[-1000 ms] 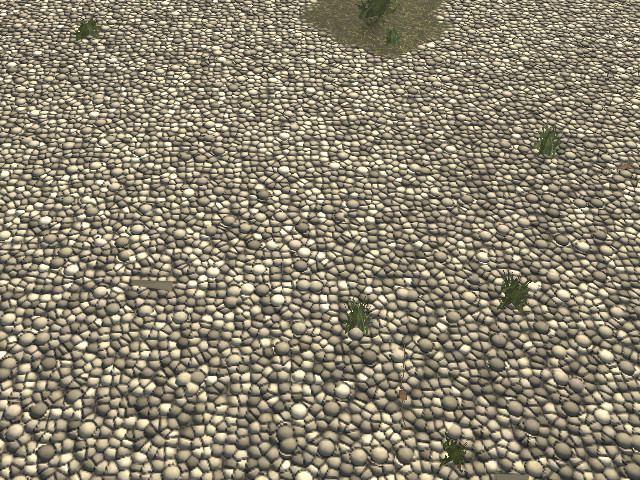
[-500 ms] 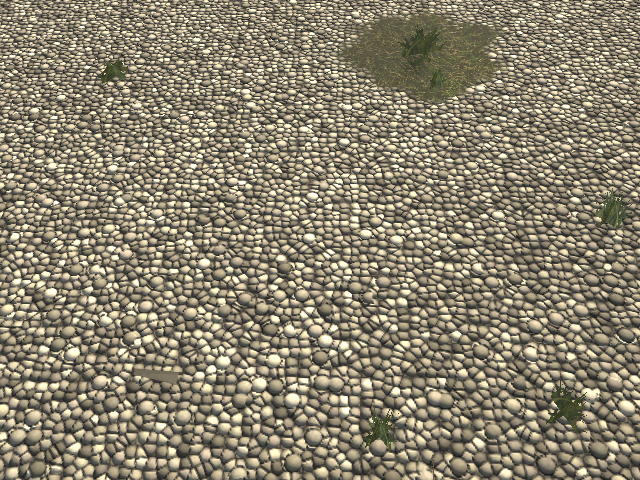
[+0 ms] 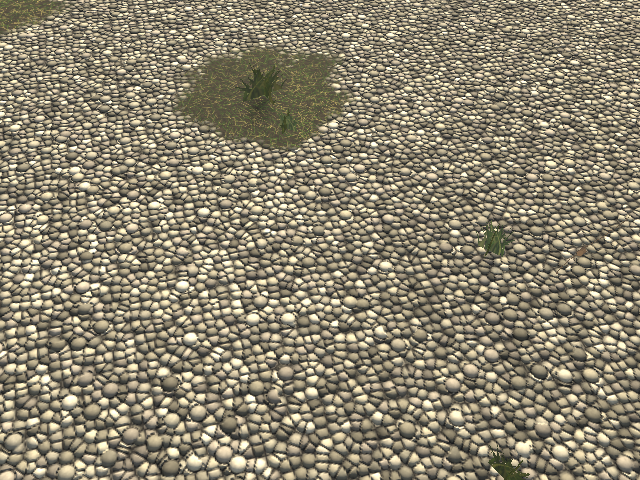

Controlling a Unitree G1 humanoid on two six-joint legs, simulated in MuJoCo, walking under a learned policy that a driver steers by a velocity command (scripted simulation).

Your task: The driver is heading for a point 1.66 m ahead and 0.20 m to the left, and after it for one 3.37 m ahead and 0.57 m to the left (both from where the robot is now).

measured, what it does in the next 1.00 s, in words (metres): walks ahead: right foot, then left foot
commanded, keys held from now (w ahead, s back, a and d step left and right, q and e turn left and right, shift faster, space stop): w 1.00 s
